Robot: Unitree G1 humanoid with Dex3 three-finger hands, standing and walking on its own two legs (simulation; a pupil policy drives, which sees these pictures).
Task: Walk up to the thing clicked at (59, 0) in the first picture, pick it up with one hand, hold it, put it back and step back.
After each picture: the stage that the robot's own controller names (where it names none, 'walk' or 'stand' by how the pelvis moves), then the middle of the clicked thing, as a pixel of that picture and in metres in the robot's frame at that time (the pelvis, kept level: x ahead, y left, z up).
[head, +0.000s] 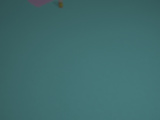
stand; (60, 3) +2.29 +0.41 -0.72
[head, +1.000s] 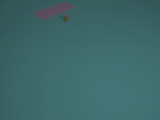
walk; (66, 17) +2.16 +0.27 -0.71
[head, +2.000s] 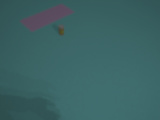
walk; (61, 30) +1.56 +0.25 -0.72
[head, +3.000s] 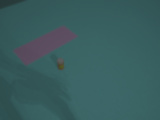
walk; (60, 64) +1.04 +0.22 -0.71
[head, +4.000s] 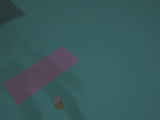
walk; (58, 103) +0.60 +0.25 -0.69
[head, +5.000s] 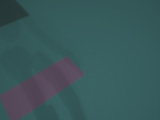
stand; out of the picture +0.38 +0.22 -0.69
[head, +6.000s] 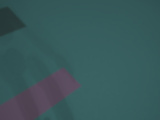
stand; out of the picture +0.35 +0.21 -0.72
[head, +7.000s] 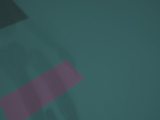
stand; out of the picture +0.37 +0.20 -0.72
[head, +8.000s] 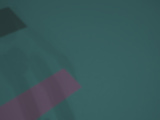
stand; out of the picture +0.34 +0.21 -0.73
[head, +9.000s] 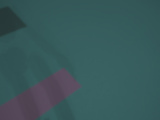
stand; out of the picture +0.34 +0.21 -0.73
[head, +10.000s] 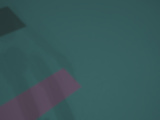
stand; out of the picture +0.33 +0.21 -0.73
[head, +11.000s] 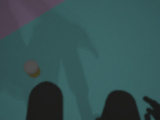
go down; (32, 69) +0.41 +0.26 -0.37
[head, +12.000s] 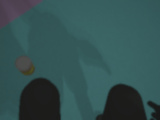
go down; (25, 66) +0.40 +0.28 -0.31
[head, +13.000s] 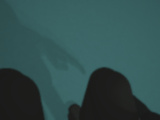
close in; out of the picture +0.36 +0.32 -0.22
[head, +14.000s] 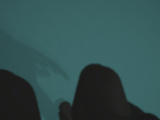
close; out of the picture +0.37 +0.32 -0.21
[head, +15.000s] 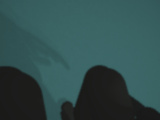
lift; out of the picture +0.33 +0.31 -0.22
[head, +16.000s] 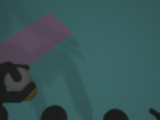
lift; (23, 85) +0.32 +0.21 -0.01
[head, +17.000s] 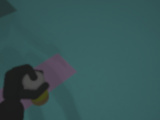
hold; (37, 89) +0.33 +0.18 +0.00
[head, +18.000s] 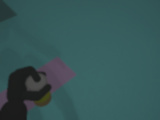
hold; (39, 90) +0.33 +0.17 -0.01
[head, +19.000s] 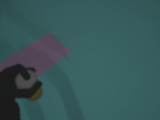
crouch; (30, 86) +0.35 +0.20 -0.06
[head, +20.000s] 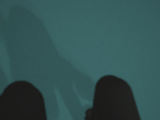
lower; out of the picture +0.44 +0.30 -0.12
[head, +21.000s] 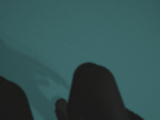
lower; out of the picture +0.38 +0.33 -0.22
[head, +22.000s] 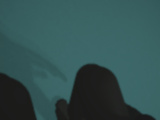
lower; out of the picture +0.37 +0.33 -0.22
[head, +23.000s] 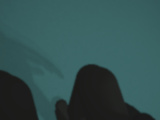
lower; out of the picture +0.37 +0.33 -0.22
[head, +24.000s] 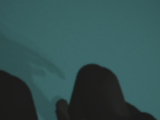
lower; out of the picture +0.36 +0.33 -0.21
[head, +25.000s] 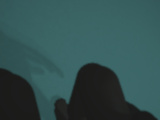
open; out of the picture +0.35 +0.32 -0.22
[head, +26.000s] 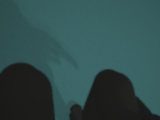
stand; out of the picture +0.36 +0.30 -0.22
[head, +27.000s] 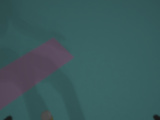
stand; (47, 118) +0.36 +0.22 -0.59
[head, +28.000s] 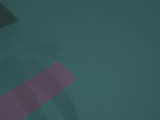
stand; out of the picture +0.35 +0.22 -0.66
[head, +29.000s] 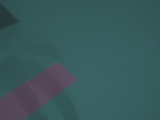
stand; out of the picture +0.35 +0.22 -0.67
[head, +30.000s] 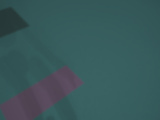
stand; out of the picture +0.36 +0.20 -0.72
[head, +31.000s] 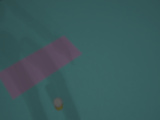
walk; (58, 104) +0.46 +0.17 -0.70
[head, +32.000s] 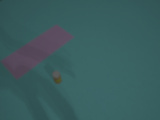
walk; (57, 77) +0.73 +0.27 -0.69
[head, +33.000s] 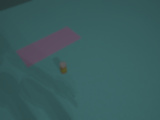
stand; (63, 67) +0.98 +0.23 -0.70
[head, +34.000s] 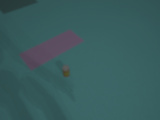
stand; (66, 71) +0.97 +0.20 -0.73
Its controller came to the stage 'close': yes
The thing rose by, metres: 0.70
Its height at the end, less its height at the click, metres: +0.00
